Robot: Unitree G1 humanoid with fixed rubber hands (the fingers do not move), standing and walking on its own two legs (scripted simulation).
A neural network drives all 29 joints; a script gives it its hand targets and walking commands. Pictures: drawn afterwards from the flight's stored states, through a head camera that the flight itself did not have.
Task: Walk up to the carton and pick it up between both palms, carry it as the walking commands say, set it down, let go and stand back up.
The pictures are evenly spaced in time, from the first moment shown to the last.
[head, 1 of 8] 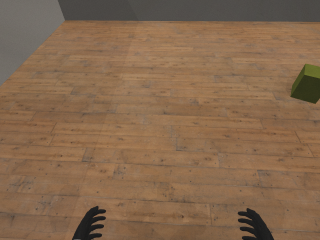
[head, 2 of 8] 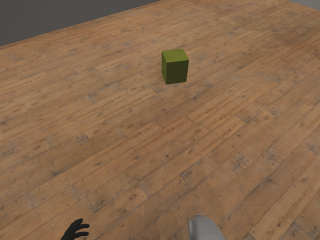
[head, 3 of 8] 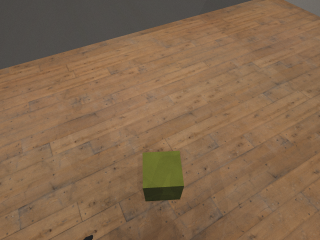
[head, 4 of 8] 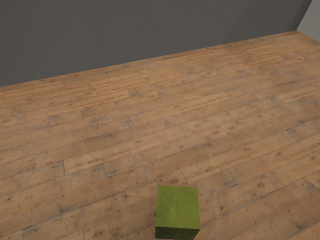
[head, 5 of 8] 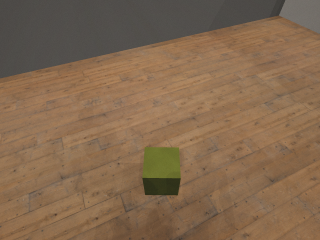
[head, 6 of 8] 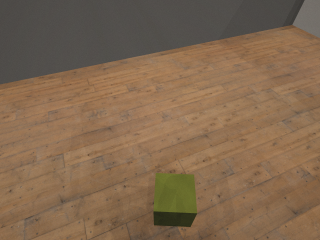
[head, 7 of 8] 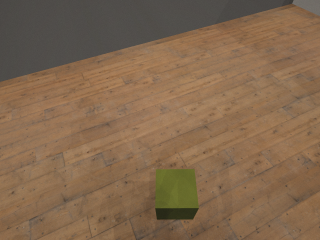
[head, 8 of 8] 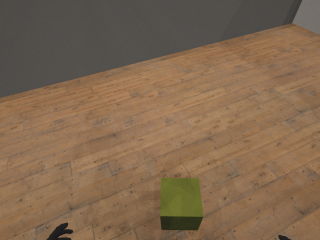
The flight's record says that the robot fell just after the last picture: no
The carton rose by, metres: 0.00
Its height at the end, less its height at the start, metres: +0.00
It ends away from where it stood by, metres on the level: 0.00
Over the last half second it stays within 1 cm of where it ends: yes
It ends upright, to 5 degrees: yes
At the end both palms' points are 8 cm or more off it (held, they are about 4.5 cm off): yes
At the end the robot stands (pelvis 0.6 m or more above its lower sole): yes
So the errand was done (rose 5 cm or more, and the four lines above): no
